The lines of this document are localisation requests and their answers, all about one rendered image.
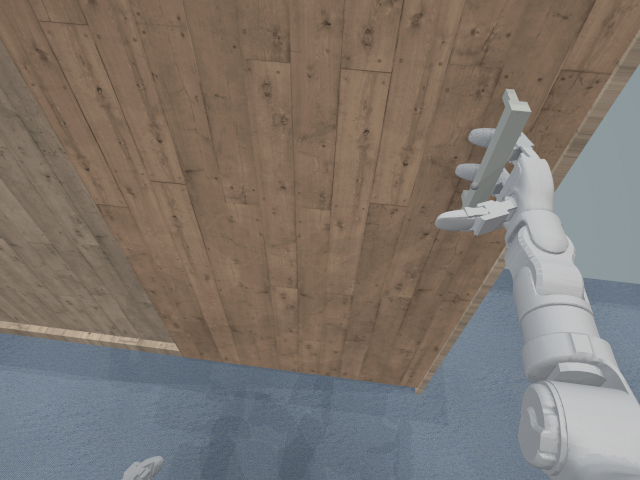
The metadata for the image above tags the handle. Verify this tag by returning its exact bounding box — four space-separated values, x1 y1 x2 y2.
461 89 531 210

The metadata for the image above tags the left robot hand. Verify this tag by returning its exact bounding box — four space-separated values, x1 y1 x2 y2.
122 456 163 480

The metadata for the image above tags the right robot hand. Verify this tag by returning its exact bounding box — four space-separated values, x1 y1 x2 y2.
435 128 554 236

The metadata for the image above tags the wardrobe door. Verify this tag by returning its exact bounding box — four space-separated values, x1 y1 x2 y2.
0 39 175 343
0 0 640 388

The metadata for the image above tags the robot right upper arm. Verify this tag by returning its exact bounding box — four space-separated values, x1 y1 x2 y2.
518 380 640 480

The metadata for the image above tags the robot right forearm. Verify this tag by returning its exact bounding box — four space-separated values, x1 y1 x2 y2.
504 210 640 408

